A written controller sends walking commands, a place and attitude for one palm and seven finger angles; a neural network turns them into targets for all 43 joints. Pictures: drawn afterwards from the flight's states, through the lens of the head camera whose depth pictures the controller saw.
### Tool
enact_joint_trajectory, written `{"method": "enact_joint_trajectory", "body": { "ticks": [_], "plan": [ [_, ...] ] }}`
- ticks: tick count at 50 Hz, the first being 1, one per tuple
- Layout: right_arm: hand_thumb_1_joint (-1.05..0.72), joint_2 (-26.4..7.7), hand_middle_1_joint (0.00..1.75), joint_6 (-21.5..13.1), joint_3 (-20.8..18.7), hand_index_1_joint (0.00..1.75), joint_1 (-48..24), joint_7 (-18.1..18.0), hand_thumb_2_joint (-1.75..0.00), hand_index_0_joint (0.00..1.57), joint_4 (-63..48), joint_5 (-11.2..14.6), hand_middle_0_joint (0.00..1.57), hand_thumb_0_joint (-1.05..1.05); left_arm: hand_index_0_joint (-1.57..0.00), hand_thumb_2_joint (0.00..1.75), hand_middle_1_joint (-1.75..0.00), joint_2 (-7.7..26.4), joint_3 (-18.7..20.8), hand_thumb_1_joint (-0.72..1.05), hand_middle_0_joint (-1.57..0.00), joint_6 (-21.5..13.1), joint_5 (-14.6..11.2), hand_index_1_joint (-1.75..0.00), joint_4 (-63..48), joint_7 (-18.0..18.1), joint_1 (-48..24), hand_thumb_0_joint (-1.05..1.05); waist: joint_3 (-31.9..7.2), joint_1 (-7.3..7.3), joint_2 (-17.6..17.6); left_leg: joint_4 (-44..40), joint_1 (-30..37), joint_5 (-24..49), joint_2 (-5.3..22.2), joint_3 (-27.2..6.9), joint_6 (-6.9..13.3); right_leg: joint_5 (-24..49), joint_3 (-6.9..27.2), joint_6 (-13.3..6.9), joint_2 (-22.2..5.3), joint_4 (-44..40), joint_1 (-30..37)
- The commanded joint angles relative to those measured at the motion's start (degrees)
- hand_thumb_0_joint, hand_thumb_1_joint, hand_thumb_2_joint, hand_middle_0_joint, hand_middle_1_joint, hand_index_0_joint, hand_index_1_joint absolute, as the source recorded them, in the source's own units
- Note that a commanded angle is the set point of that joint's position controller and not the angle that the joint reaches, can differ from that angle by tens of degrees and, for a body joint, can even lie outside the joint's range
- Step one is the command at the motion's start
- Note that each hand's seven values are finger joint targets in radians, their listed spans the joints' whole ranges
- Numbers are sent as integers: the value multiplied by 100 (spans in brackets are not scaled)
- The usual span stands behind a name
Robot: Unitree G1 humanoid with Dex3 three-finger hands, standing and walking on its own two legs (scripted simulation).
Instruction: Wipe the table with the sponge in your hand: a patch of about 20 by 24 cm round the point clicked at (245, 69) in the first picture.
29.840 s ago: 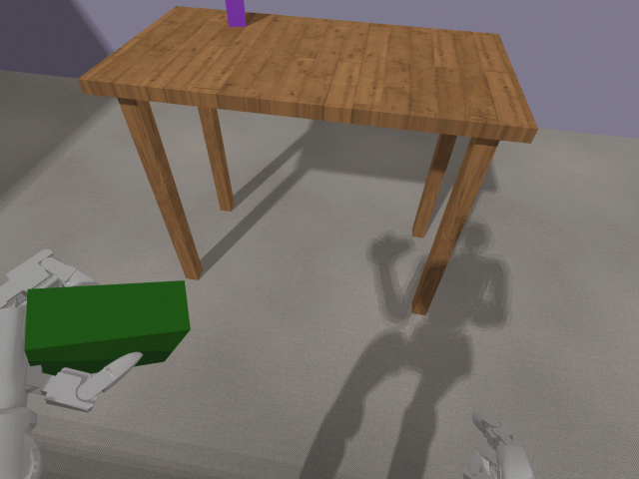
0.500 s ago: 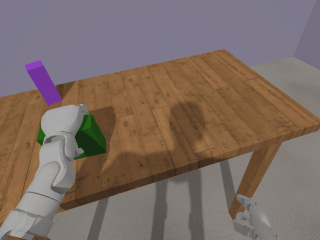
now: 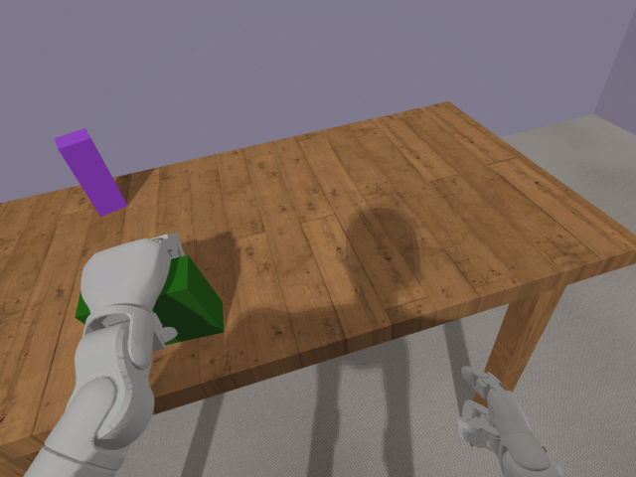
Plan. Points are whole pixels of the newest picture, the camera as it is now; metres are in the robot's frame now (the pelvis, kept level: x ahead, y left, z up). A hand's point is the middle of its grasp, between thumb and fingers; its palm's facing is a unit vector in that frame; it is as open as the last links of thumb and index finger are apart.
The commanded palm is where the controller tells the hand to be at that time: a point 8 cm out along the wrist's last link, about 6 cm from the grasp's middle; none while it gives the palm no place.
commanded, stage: wipe back along the middle lane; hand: left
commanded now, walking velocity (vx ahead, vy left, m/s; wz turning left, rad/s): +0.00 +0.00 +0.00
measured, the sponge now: (165, 315) +0.27 +0.25 +0.09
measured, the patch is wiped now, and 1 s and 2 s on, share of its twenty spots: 0.70 0.70 0.75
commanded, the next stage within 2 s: slide across to the third lane in 0.18 s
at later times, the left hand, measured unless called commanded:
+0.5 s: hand (165, 312) +0.25 +0.22 +0.14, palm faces +0.14 -0.08 -0.99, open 9.3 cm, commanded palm +0.21 +0.19 +0.18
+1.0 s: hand (225, 291) +0.27 +0.15 +0.15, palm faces +0.18 -0.20 -0.96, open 9.3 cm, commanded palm +0.24 +0.14 +0.20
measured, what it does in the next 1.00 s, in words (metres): stands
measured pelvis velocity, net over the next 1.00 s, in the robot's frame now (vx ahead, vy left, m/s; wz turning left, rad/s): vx -0.02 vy -0.03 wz -0.01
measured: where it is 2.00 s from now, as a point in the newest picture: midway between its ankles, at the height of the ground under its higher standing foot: outside the picture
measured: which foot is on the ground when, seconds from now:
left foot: down 0.00-1.00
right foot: down 0.00-1.00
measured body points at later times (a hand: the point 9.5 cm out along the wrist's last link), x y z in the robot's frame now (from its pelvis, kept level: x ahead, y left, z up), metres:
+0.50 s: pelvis -0.01 -0.02 +0.00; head -0.04 -0.08 +0.44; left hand +0.24 +0.22 +0.19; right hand +0.24 -0.21 -0.08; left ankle +0.02 +0.13 -0.73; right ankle -0.04 -0.10 -0.73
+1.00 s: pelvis -0.02 -0.03 +0.00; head -0.05 -0.08 +0.44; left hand +0.26 +0.16 +0.20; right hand +0.24 -0.22 -0.06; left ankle +0.02 +0.13 -0.73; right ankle -0.04 -0.10 -0.73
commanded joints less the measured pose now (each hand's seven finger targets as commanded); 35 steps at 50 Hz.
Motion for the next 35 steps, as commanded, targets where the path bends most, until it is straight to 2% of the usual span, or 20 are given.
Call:
{"method": "enact_joint_trajectory", "body": {
  "ticks": [1,4,7,8,9,12,13,14,18,19,21,23,24,27,28,29,30,33,34,35],
  "plan": [
    [-90,-477,30,-327,-189,30,-1310,-29,-90,20,-1065,39,20,0,-120,130,-160,312,171,10,-120,135,-324,-160,-486,-179,-155,0,-570,15,-1023,-119,606,1572,-167,18,247,2350,75,-93,129,-358,-107],
    [-90,-445,30,-328,-158,30,-1372,-40,-90,20,-1136,40,20,0,-120,130,-160,255,104,10,-120,159,-324,-160,-723,-167,-233,0,-635,7,-976,-108,628,1467,-169,25,252,2144,97,-103,124,-375,-152],
    [-90,-463,30,-309,-171,30,-1337,-56,-90,20,-1096,35,20,0,-120,130,-160,351,174,10,-120,142,-329,-160,-673,-166,-122,0,-473,9,-966,-117,590,1345,-159,35,248,2047,113,-73,120,-412,-213],
    [-90,-473,30,-334,-171,30,-1471,-69,-90,20,-1128,27,20,0,-120,130,-160,579,384,10,-120,165,-302,-160,-707,-147,-1,0,-476,71,-985,-104,622,1287,-153,15,255,1991,274,-118,149,-440,-228],
    [-90,-438,30,-337,-142,30,-1398,-73,-90,20,-1165,35,20,0,-120,130,-160,348,192,10,-120,168,-333,-160,-760,-153,-18,0,-530,26,-1017,-89,576,1334,-168,53,258,2025,168,-80,108,-404,-179],
    [-90,-446,30,-322,-171,30,-1371,-52,-90,20,-1153,37,20,0,-120,130,-160,353,222,10,-120,119,-396,-160,-925,-155,263,0,-447,39,-857,-79,584,1362,-166,60,255,2090,171,-58,102,-415,-183],
    [-90,-465,30,-339,-164,30,-1477,-55,-90,20,-1157,32,20,0,-120,130,-160,560,412,10,-120,148,-363,-160,-887,-131,305,0,-402,67,-889,-98,580,1247,-140,21,239,1904,308,-111,140,-443,-244],
    [-90,-428,30,-352,-136,30,-1406,-65,-90,20,-1193,34,20,0,-120,130,-160,284,150,10,-120,145,-380,-160,-911,-135,93,0,-422,11,-970,-76,527,1249,-167,66,256,1899,192,-67,99,-432,-245],
    [-90,-429,30,-434,-144,30,-1492,-124,-90,20,-1162,36,20,0,-120,130,-160,419,129,10,-120,91,-355,-160,-953,-91,-443,0,-269,-6,-864,-137,640,985,-155,18,262,1453,319,-97,121,-565,-472],
    [-90,-411,30,-489,-136,30,-1395,-144,-90,20,-1150,37,20,0,-120,130,-160,305,-23,10,-120,55,-340,-160,-932,-68,-756,0,-418,-40,-888,-108,644,996,-179,52,268,1382,228,-70,81,-549,-454],
    [-90,-419,30,-550,-152,30,-1331,-152,-90,20,-1064,32,20,0,-120,130,-160,156,-197,10,-120,3,-326,-160,-707,-61,-883,0,-348,-56,-949,-157,670,951,-179,28,266,1302,206,-68,84,-575,-507],
    [-90,-398,30,-647,-151,30,-1510,-152,-90,20,-1127,39,20,0,-120,130,-160,261,-184,10,-120,-28,-301,-160,-920,-48,-1137,0,-469,0,-889,-156,785,929,-195,-19,279,1238,312,-119,95,-575,-474],
    [-90,-372,30,-691,-134,30,-1413,-150,-90,20,-1109,32,20,0,-120,130,-160,100,-365,10,-120,-53,-292,-160,-888,-39,-1349,0,-561,-40,-889,-140,777,977,-214,20,276,1231,210,-97,58,-558,-464],
    [-90,-382,30,-714,-150,30,-1368,-124,-90,20,-990,14,20,0,-120,130,-160,56,-449,10,-120,-100,-309,-160,-780,-15,-1601,0,-528,-34,-968,-178,800,1002,-222,11,273,1361,184,-80,48,-576,-425],
    [-90,-379,30,-755,-147,30,-1508,-130,-90,20,-1019,35,20,0,-120,130,-160,292,-216,10,-120,-65,-295,-160,-738,12,-1698,0,-491,6,-1029,-187,835,913,-191,-34,262,1215,309,-134,79,-600,-453],
    [-90,-359,30,-768,-123,30,-1425,-130,-90,20,-992,16,20,0,-120,130,-160,176,-323,10,-120,-71,-269,-160,-692,41,-1885,0,-655,5,-996,-173,812,985,-220,22,255,1244,211,-113,42,-565,-384],
    [-90,-355,30,-758,-134,30,-1403,-115,-90,20,-938,13,20,0,-120,130,-160,179,-281,10,-120,-69,-295,-160,-530,65,-1759,0,-522,14,-1107,-183,781,999,-211,20,244,1294,216,-103,48,-592,-396],
    [-90,-353,30,-717,-143,30,-1602,-82,-90,20,-986,9,20,0,-120,130,-160,417,-22,10,-120,-70,-292,-160,-901,142,-1879,0,-753,100,-889,-183,917,1125,-206,24,221,1482,366,-167,71,-558,-216],
    [-90,-303,30,-720,-129,30,-1555,-71,-90,20,-1017,2,20,0,-120,130,-160,176,-209,10,-120,-77,-325,-160,-948,159,-1886,0,-855,90,-933,-166,896,1217,-223,68,224,1552,255,-132,38,-534,-151],
    [-90,-315,30,-701,-131,30,-1489,-55,-90,20,-955,-14,20,0,-120,130,-160,277,-95,10,-120,-74,-352,-160,-828,182,-1785,0,-770,81,-1036,-156,872,1288,-207,72,218,1741,266,-124,42,-541,-140]
  ]
}}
